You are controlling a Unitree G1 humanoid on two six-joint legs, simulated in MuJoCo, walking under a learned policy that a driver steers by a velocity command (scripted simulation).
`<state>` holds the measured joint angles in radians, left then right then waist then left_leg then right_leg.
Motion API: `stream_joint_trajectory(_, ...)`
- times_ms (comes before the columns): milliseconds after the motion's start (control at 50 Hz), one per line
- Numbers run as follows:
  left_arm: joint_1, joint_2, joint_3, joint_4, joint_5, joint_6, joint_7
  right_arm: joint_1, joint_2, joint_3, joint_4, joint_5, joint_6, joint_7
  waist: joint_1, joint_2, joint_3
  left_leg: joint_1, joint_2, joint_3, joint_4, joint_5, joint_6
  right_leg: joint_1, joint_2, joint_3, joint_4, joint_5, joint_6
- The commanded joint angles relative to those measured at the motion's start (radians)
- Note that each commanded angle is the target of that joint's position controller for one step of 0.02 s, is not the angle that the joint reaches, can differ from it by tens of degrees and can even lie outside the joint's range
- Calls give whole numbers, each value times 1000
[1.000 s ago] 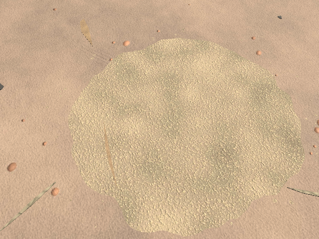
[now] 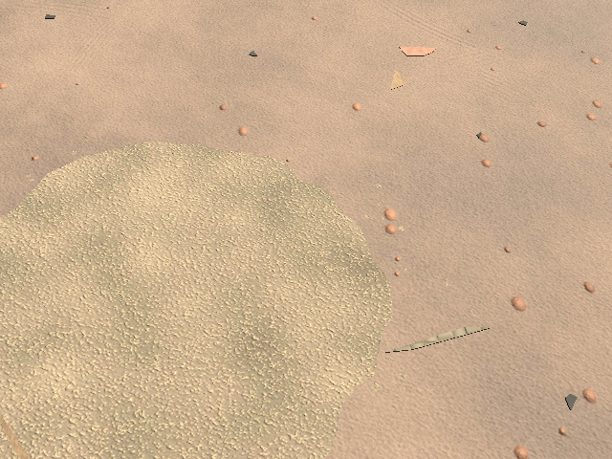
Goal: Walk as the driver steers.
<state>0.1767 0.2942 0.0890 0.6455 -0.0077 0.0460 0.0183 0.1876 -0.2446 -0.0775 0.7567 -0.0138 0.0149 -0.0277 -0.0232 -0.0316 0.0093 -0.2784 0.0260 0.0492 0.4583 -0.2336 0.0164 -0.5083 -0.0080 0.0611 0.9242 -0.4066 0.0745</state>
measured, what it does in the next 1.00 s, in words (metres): steps on the spot, turning left: right foot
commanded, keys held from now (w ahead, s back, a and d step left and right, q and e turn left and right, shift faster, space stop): no key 0.34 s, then q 0.66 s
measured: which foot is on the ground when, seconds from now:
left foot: down 0.00-1.00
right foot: up 0.00-0.08, down 0.10-0.76, up 0.78-1.00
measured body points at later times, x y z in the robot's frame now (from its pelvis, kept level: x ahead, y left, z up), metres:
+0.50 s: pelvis +0.03 -0.04 -0.01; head +0.04 -0.04 +0.44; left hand +0.21 +0.20 -0.10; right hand +0.13 -0.31 -0.13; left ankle +0.00 +0.12 -0.74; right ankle +0.01 -0.14 -0.74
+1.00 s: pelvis +0.02 +0.03 +0.00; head +0.05 +0.08 +0.45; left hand +0.12 +0.35 -0.10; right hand +0.23 -0.20 -0.08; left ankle +0.00 +0.09 -0.74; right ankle +0.06 -0.14 -0.64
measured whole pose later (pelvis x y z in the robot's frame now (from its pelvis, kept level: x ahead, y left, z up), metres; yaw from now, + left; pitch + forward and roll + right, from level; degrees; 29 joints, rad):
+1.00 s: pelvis +0.02 +0.03 +0.00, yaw +17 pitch +3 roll -3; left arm 0.10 0.30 0.10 0.62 0.01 0.03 0.04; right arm 0.19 -0.29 -0.06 0.65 0.01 0.03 -0.01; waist -0.01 -0.03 0.04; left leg -0.30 -0.06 -0.08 0.50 -0.24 0.08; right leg -0.60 0.01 0.07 1.17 -0.33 0.10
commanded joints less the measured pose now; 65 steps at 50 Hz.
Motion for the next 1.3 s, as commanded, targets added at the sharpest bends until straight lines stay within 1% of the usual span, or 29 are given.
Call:
stream_joint_trajectory(20, -26, 42, -1, -87, 0, -18, -12, -36, -165, -32, -62, 10, -12, 7, 5, 212, -110, 67, 211, -165, -104, 250, 203, 143, 8, -63, -222, 20, -15)
stream_joint_trajectory(60, 34, 42, 4, -62, 5, -18, -16, -39, -141, -18, -57, 24, -12, 15, 42, 188, -98, 25, 188, -149, -49, 209, 155, 298, 34, -97, -473, 187, -51)
stream_joint_trajectory(80, 39, 58, 5, -71, 16, -18, -13, 6, -115, -8, -40, 22, -19, 21, 40, 158, -100, -23, 164, -134, -20, 157, 89, 399, 6, -44, -545, 284, -73)
stream_joint_trajectory(100, 64, 122, 15, -88, 26, -18, -2, 28, -75, 6, -47, -9, -31, 30, 14, 9, -138, -112, 95, -63, 120, 35, -4, 516, -155, 147, -535, 563, -115)
stream_joint_trajectory(120, -11, 134, 8, -92, 41, -18, -3, 74, -42, 19, -57, -19, -43, 36, -61, -186, -132, -103, 53, -28, 106, -134, -56, 403, -260, 243, -519, 567, -226)
stream_joint_trajectory(140, -55, 62, -3, -109, 39, -25, -14, 22, -95, 11, -57, -16, -40, 30, -20, -154, -113, -20, 58, -50, 76, -79, -77, 311, -215, 229, -532, 399, -247)
stream_joint_trajectory(160, -60, 34, -11, -100, 41, -32, -22, 0, -113, 6, -58, -13, -37, 31, -16, -132, -94, 11, 52, -37, 61, -5, -81, 291, -157, 180, -531, 282, -203)
stream_joint_trajectory(220, -36, 50, -10, -92, 33, -46, -32, 16, -123, -1, -38, -12, -26, 32, -5, -77, -40, 43, 52, -30, 45, 66, -72, 256, -97, 124, -518, 271, -143)
stream_joint_trajectory(380, -38, 16, -11, -89, 29, -37, -32, 42, -102, 1, -6, 5, -25, 41, 6, 5, -56, 56, 63, -36, 17, 132, -66, 342, -62, 64, -467, 426, -132)
stream_joint_trajectory(420, -41, 29, -3, -91, 31, -37, -28, 24, -115, -2, -14, 12, -21, 40, 14, 16, -52, 26, 62, -48, 28, 150, -59, 369, -56, 41, -456, 449, -127)
stream_joint_trajectory(540, -3, 84, 33, -102, 19, -23, 4, -17, -141, -15, -78, 24, -2, 21, 27, -48, -66, -101, 27, -55, 204, 116, -54, 392, -170, 80, -475, 469, -208)
stream_joint_trajectory(600, -11, 103, 42, -109, 14, -27, 14, -13, -126, -20, -103, 24, 15, 25, 23, -134, -61, -169, 7, -39, 373, -222, -49, 358, -288, 142, -504, 503, -288)
stream_joint_trajectory(640, -18, 124, 45, -110, 10, -39, 14, -34, -121, -22, -129, 30, 25, 36, 33, -123, -48, -238, 33, -57, 485, -382, -41, 352, -353, 159, -506, 567, -323)
stream_joint_trajectory(680, -65, 144, 50, -109, 3, -42, 13, -17, -117, -22, -135, 36, 30, 44, 13, -105, -58, -188, 36, -37, 421, -296, -32, 320, -337, 94, -475, 597, -289)
stream_joint_trajectory(720, -113, 141, 48, -111, -13, -30, 17, 48, -112, -27, -119, 37, 31, 52, -28, -109, -85, -44, -10, 27, 245, -107, -10, 262, -288, -8, -392, 536, -219)
stream_joint_trajectory(740, -85, 118, 43, -98, -15, -25, 16, 79, -123, -35, -110, 34, 29, 51, -34, -69, -85, 46, -44, 26, 133, 4, 13, 206, -244, -74, -302, 415, -166)
stream_joint_trajectory(760, -27, 65, 32, -99, 4, -24, 14, 101, -225, -64, -125, 26, 21, 40, -8, 174, -77, 180, 89, -238, -7, 319, 84, 24, -134, -199, -20, 152, -61)
stream_joint_trajectory(780, -116, 21, 9, -169, 22, -30, 19, 96, -330, -75, -166, -6, 3, 45, -14, 404, -96, 211, 346, -689, -103, 615, 309, -212, 27, -116, 252, -330, 2)
stream_joint_trajectory(800, -140, 76, 20, -158, 7, -36, 23, 110, -291, -59, -176, -29, -18, 56, -58, 238, -169, 221, 372, -671, -111, 566, 382, -216, 10, 31, 379, -335, -1)
stream_joint_trajectory(820, -127, 99, 27, -145, 0, -35, 27, 60, -272, -51, -171, -22, -28, 55, -21, 179, -113, 200, 323, -567, -85, 544, 342, -243, 0, 38, 417, -252, -7)
stream_joint_trajectory(840, -103, 113, 36, -120, 12, -32, 35, 14, -255, -48, -171, 4, -25, 46, 5, 106, -86, 186, 267, -484, -64, 497, 280, -256, -15, 33, 395, -153, -9)
stream_joint_trajectory(860, -89, 122, 42, -106, 22, -28, 43, -21, -234, -40, -176, 25, -16, 34, 21, 89, -84, 169, 233, -439, -55, 486, 237, -241, -31, 41, 358, -66, -6)
stream_joint_trajectory(900, -62, 100, 39, -89, 19, -24, 35, -37, -217, -31, -180, 29, 0, 18, 40, 108, -105, 130, 179, -382, -61, 516, 211, -164, -10, 26, 361, 39, 9)
stream_joint_trajectory(960, -79, 69, 26, -86, 17, -27, 26, -8, -211, -28, -177, 28, 4, 5, 23, 107, -124, 195, 157, -372, -63, 500, 206, -176, 4, 30, 274, 95, 25)
stream_joint_trajectory(1060, -110, 63, 18, -77, 11, -37, 20, -3, -205, -25, -176, 23, 17, -9, 1, 147, -122, 222, 151, -403, -69, 374, 196, -147, -10, 41, 82, 135, 42)
stream_joint_trajectory(1160, -125, 57, 11, -75, 8, -49, 7, -23, -190, -14, -173, 6, 20, 1, -14, 174, -78, 119, 132, -425, -70, 252, 207, -2, -23, 24, -102, 87, 27)
stream_joint_trajectory(1240, -102, 56, 9, -67, 2, -63, -8, -42, -162, 1, -164, 5, 16, 18, -5, 183, -69, 82, 119, -451, -52, 286, 211, 142, -12, 2, -275, 51, 1)
stream_joint_trajectory(1280, -55, 37, 2, -51, 13, -76, -18, -56, -128, 15, -157, 13, 10, 20, 42, 150, -73, 56, 87, -441, -37, 292, 163, 291, -16, -1, -522, 275, -27)
stream_joint_trajectory(1300, -38, 67, 6, -50, 27, -81, -19, -22, -112, 18, -150, 2, 4, 19, 31, 104, -98, 32, 57, -418, -17, 223, 112, 387, -69, 39, -535, 447, -44)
